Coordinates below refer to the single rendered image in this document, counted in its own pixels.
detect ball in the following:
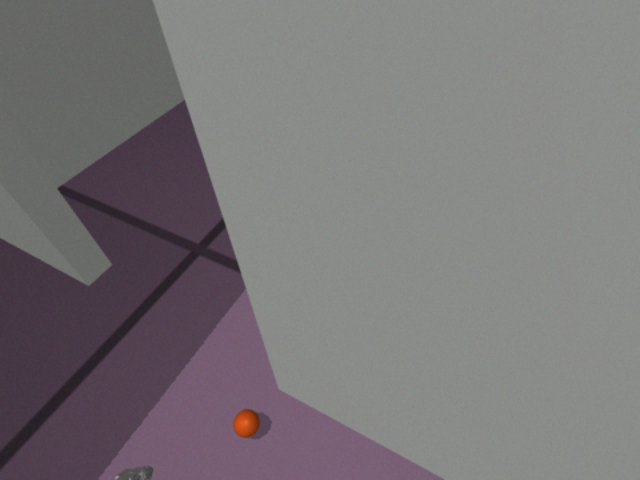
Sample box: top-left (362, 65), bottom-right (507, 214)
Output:
top-left (233, 409), bottom-right (260, 438)

